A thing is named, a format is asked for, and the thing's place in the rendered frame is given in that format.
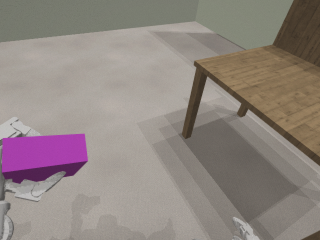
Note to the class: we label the table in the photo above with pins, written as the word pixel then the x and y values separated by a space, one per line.
pixel 279 83

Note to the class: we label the left robot forearm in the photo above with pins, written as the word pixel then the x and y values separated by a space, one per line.
pixel 6 223

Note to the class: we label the robot right hand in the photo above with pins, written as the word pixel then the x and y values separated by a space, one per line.
pixel 244 229

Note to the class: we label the sponge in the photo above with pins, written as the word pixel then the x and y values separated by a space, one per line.
pixel 36 158

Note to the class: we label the robot left hand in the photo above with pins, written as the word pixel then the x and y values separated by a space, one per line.
pixel 27 189

